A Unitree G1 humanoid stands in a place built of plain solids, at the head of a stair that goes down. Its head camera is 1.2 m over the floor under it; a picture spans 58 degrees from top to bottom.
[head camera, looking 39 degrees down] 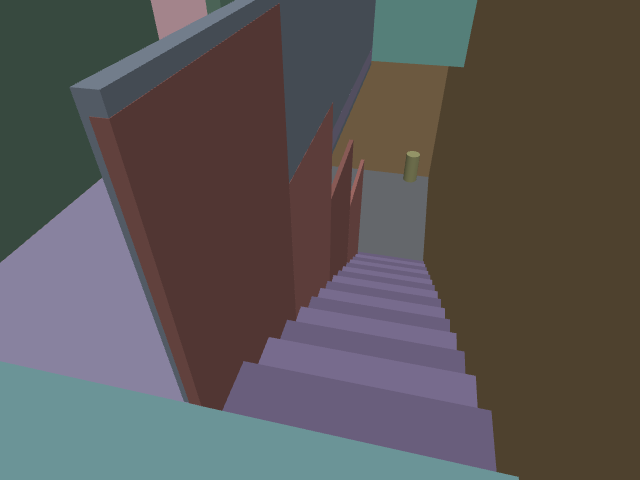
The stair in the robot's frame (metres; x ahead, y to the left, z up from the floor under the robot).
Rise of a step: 0.18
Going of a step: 0.26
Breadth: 0.90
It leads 13 degrees to the right of straight ahead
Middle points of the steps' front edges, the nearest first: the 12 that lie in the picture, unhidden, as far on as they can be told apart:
0.59 -0.08 0.00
0.88 -0.15 -0.18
1.13 -0.21 -0.36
1.39 -0.26 -0.54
1.64 -0.32 -0.72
1.90 -0.38 -0.90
2.15 -0.44 -1.07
2.41 -0.50 -1.25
2.66 -0.56 -1.43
2.91 -0.61 -1.61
3.17 -0.67 -1.79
3.42 -0.73 -1.97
